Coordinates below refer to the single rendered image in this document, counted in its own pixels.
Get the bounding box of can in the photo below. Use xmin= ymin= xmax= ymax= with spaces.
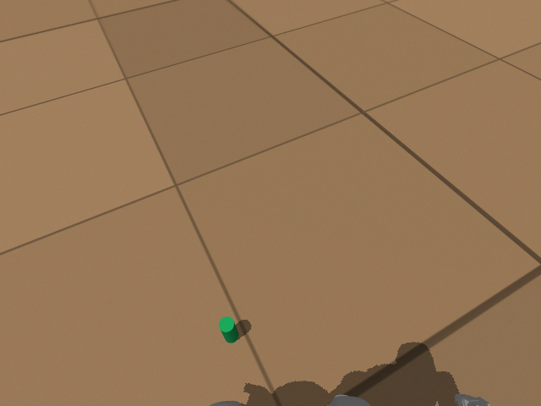
xmin=219 ymin=316 xmax=238 ymax=343

